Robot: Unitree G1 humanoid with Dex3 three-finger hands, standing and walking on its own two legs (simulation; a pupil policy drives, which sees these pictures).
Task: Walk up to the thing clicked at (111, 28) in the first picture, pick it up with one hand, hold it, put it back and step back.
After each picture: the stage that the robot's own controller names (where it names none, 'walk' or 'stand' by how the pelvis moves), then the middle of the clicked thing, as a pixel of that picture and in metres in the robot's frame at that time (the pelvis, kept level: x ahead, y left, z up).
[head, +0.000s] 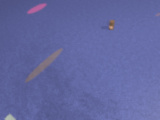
stand; (111, 25) +1.69 -0.35 -0.72
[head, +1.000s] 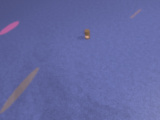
walk; (87, 34) +1.58 +0.07 -0.70
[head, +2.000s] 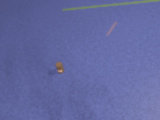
walk; (60, 67) +0.98 +0.35 -0.72
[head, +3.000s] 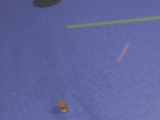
walk; (63, 106) +0.59 +0.30 -0.72
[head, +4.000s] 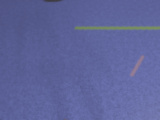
stand; out of the picture +0.37 +0.22 -0.71
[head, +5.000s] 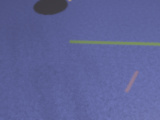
stand; out of the picture +0.30 +0.19 -0.72
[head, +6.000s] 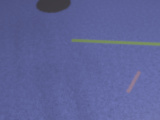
stand; out of the picture +0.30 +0.20 -0.72
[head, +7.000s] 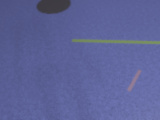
stand; out of the picture +0.31 +0.20 -0.73
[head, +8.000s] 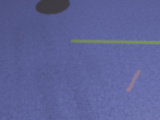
stand; out of the picture +0.30 +0.21 -0.73
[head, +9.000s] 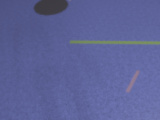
stand; out of the picture +0.29 +0.21 -0.73
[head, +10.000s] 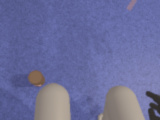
go down; (37, 78) +0.36 +0.24 -0.38
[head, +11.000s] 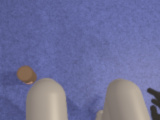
go down; (27, 75) +0.36 +0.26 -0.31
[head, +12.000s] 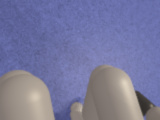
close in; out of the picture +0.34 +0.29 -0.22
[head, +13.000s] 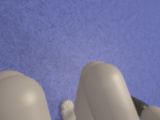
close; out of the picture +0.34 +0.30 -0.21
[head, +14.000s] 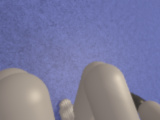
lift; out of the picture +0.33 +0.30 -0.21
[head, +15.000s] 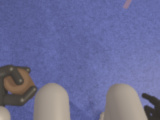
lift; (22, 86) +0.30 +0.23 -0.05
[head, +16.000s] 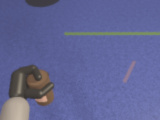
hold; (41, 88) +0.33 +0.16 +0.03
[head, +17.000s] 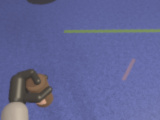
hold; (40, 91) +0.33 +0.17 +0.01
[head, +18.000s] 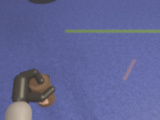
hold; (43, 91) +0.33 +0.17 +0.00
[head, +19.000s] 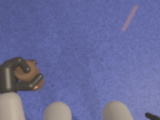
crouch; (30, 76) +0.37 +0.21 -0.08
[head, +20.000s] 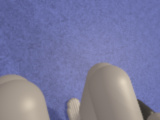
lower; out of the picture +0.35 +0.30 -0.22
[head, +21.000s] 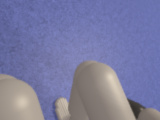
lower; out of the picture +0.37 +0.31 -0.22
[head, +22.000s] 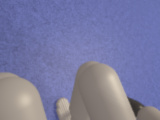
lower; out of the picture +0.36 +0.31 -0.22
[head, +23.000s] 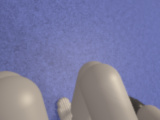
lower; out of the picture +0.36 +0.31 -0.21
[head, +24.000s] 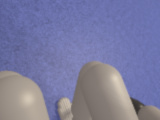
loosen; out of the picture +0.35 +0.31 -0.21
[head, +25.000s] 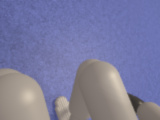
withdraw; out of the picture +0.34 +0.29 -0.22
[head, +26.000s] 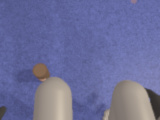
walk; (41, 72) +0.39 +0.24 -0.33
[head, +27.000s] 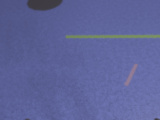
stand; out of the picture +0.31 +0.18 -0.66
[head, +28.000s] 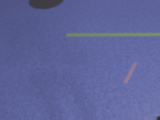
stand; out of the picture +0.32 +0.21 -0.67
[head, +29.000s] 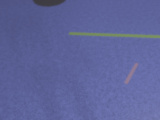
stand; out of the picture +0.33 +0.20 -0.69
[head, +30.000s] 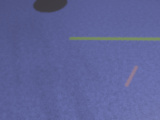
walk; out of the picture +0.33 +0.20 -0.72
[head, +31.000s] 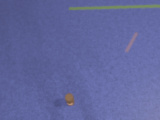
walk; (70, 99) +0.50 +0.16 -0.71
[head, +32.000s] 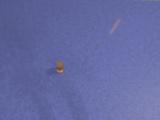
walk; (60, 67) +0.83 +0.20 -0.71
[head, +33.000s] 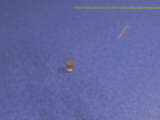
stand; (70, 66) +0.97 +0.19 -0.70
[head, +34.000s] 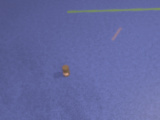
stand; (66, 70) +0.96 +0.21 -0.73
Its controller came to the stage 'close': yes
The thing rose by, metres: 0.71
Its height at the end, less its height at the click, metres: +0.00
